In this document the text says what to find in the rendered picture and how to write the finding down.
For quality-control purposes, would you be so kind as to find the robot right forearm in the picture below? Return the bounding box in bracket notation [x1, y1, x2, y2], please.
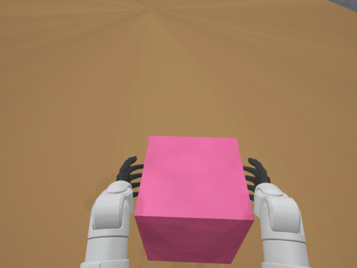
[254, 183, 311, 268]

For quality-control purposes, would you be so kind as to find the carton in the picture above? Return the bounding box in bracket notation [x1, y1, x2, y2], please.
[134, 136, 254, 264]

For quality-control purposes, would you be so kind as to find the right robot hand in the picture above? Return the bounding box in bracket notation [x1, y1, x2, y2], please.
[243, 158, 271, 201]

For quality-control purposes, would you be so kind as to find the robot left forearm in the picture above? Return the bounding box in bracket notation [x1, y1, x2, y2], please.
[80, 180, 134, 268]

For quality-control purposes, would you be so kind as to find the left robot hand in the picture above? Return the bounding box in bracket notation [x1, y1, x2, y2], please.
[116, 156, 144, 197]

